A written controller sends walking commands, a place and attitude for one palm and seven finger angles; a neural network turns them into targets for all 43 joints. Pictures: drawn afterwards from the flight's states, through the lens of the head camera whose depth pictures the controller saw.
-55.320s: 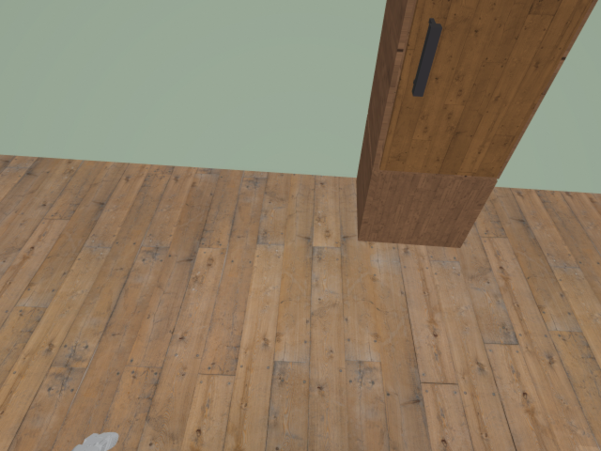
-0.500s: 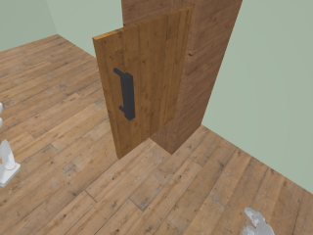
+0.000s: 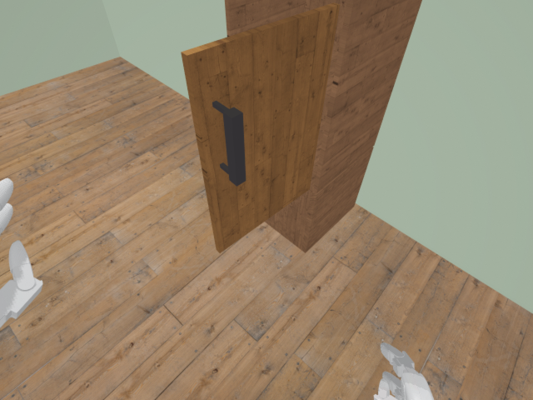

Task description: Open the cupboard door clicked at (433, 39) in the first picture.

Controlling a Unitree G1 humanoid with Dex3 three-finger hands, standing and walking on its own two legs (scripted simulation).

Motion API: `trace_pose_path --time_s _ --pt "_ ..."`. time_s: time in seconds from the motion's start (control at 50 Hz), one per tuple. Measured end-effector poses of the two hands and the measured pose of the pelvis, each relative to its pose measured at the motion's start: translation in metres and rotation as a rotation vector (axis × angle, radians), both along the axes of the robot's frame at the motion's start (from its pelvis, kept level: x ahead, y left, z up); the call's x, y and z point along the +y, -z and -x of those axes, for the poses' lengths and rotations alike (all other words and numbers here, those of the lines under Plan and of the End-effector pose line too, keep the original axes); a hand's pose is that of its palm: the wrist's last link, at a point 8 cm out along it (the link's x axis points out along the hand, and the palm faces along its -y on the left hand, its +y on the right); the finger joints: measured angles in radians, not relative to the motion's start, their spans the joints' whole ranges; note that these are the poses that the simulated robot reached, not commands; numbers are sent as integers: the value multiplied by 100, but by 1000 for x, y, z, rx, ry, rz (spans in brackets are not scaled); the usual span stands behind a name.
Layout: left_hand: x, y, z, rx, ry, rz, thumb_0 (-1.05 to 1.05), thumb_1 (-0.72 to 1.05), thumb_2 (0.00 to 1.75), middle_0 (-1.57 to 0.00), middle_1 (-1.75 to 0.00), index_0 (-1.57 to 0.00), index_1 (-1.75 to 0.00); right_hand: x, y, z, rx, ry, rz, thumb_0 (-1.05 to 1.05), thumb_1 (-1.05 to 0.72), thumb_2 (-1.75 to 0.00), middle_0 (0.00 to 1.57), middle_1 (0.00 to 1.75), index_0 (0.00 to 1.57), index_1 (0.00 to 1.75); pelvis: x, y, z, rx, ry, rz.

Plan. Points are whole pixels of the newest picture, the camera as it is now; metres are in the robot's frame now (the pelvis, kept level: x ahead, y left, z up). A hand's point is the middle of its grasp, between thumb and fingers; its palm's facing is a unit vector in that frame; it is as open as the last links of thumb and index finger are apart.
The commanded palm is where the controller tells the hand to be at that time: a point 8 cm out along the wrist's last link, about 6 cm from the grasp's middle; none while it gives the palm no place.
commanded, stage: stop stepping back and stand still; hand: left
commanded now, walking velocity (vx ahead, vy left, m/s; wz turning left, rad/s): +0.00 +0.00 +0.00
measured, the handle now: (228, 144) +0.58 +0.11 +0.06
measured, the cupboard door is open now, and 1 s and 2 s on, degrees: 87 87 87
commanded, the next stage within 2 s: let the arm hang, fingers relaxed in 0.12 s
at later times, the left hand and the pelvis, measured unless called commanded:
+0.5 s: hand out of the picture +0.07 +0.19 -0.17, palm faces -0.04 -0.98 -0.20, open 7.4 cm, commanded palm none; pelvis +0.00 +0.00 -0.01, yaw +1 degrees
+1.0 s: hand out of the picture -0.02 +0.17 -0.17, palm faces +0.06 -0.97 -0.25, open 7.3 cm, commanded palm none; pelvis +0.02 -0.01 +0.00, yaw +1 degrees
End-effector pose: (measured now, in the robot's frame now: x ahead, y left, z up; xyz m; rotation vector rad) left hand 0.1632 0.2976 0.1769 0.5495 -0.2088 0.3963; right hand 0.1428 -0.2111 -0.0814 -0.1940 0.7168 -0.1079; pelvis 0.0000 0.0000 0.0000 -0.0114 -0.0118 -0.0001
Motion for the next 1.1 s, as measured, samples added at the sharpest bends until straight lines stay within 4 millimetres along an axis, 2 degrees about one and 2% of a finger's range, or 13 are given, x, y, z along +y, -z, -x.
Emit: trace_pose_path --time_s 0.12,0.24,0.26,0.3,0.36,0.44,0.52,0.58,0.66,0.72,0.78,0.9,1.1 --pt "1 11 9 42 0 24 1 89 90 -22 -30 -21 -31 -14 3 -4 24 13 32 2 -90 -90 21 30 21 30 1 3 -3 -3 9 35" --pt "13 27 -4 54 -27 65 1 89 90 -22 -30 -21 -30 -25 -2 -11 22 12 81 2 -90 -90 21 30 20 30 5 2 -7 -3 3 21" --pt "16 43 -12 120 -20 76 1 89 90 -21 -30 -21 -30 -28 2 -12 37 -8 76 2 -90 -90 21 30 20 30 7 4 -6 8 -4 19" --pt "21 96 -24 340 -31 139 0 90 90 -21 -30 -20 -30 -35 16 -13 93 -28 73 1 -90 -90 21 30 20 30 9 8 -2 21 -9 10" --pt "12 187 -13 730 -62 261 0 91 90 -20 -29 -20 -30 -44 30 -4 171 -12 69 1 -90 -90 21 30 20 30 9 11 2 19 -11 2" --pt "-26 279 44 1141 -77 421 1 91 90 -20 -29 -19 -30 -54 37 26 292 32 77 1 -90 -90 21 30 20 30 5 10 2 6 -11 1" --pt "-70 325 112 1414 -94 571 1 91 90 -21 -29 -20 -30 -59 41 68 459 70 97 1 -90 -90 21 30 20 30 1 7 -1 -4 -13 3" --pt "-83 334 158 1537 -167 643 1 94 90 -21 -29 -20 -30 -57 45 98 583 87 99 1 -90 -90 20 30 20 30 -3 4 -4 -6 -19 4" --pt "-87 330 204 1636 -259 687 1 94 90 -21 -30 -20 -30 -48 51 128 701 97 72 1 -90 -90 20 30 20 30 -6 1 -7 -10 -27 6" --pt "-85 323 225 1677 -320 684 1 93 90 -21 -30 -20 -30 -38 58 141 745 102 37 1 -90 -90 20 30 20 30 -7 1 -9 -14 -28 5" --pt "-80 317 234 1693 -359 663 1 92 90 -21 -29 -20 -30 -28 64 146 757 104 -3 1 -90 -90 20 30 20 30 -8 0 -10 -17 -25 3" --pt "-75 312 219 1648 -374 622 0 92 90 -21 -29 -20 -30 -11 74 142 737 100 -71 1 -90 -90 20 30 20 30 -11 1 -13 -23 -19 -3" --pt "-91 317 155 1510 -277 615 0 91 90 -20 -29 -20 -30 -14 77 131 709 107 -85 1 -91 -90 20 30 20 30 -17 1 -23 -24 -14 -15"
